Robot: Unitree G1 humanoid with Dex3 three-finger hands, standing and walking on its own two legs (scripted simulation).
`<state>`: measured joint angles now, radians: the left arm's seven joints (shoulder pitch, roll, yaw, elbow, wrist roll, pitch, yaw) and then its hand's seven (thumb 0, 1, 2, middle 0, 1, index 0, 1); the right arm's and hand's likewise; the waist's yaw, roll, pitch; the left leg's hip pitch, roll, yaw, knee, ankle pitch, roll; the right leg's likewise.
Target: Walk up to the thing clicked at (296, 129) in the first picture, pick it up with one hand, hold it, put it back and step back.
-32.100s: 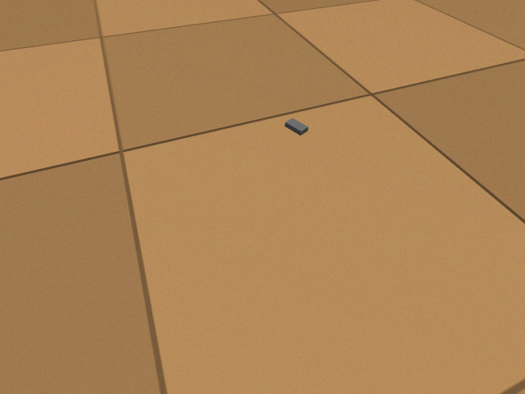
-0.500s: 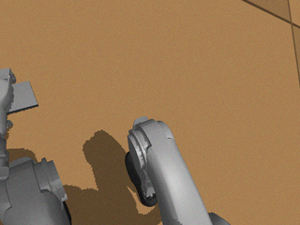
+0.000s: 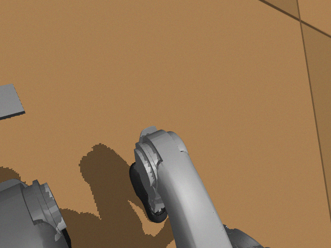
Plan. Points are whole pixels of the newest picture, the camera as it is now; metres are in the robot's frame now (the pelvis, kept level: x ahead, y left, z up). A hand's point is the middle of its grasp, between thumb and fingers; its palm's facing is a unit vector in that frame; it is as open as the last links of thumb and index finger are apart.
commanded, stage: close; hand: left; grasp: from above
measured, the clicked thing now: out of the picture +0.47 +0.22 -0.29
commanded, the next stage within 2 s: settle in 1.20 s
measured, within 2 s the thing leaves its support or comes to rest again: leaves its support in 1.62 s
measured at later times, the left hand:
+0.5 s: hand out of the picture +0.46 +0.23 -0.26, palm faces -0.44 -0.12 -0.89, open 10.3 cm
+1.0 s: hand out of the picture +0.46 +0.23 -0.25, palm faces -0.45 -0.12 -0.88, open 10.0 cm
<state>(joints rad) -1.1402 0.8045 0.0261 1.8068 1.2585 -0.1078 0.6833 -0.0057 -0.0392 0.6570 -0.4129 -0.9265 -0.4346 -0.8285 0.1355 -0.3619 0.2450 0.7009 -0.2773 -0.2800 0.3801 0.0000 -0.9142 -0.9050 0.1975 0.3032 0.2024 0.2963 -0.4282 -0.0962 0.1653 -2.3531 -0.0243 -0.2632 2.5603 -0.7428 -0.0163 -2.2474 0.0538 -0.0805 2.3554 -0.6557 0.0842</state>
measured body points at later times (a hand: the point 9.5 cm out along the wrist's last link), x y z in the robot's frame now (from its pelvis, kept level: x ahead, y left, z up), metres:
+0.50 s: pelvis +0.00 +0.00 +0.01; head +0.28 +0.11 +0.33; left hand +0.48 +0.24 -0.20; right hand +0.02 -0.25 -0.04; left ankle +0.05 +0.12 -0.27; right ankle +0.12 -0.15 -0.27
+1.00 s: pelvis -0.01 +0.00 +0.01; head +0.28 +0.12 +0.34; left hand +0.48 +0.24 -0.20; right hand +0.02 -0.25 -0.04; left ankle +0.05 +0.12 -0.27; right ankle +0.12 -0.15 -0.27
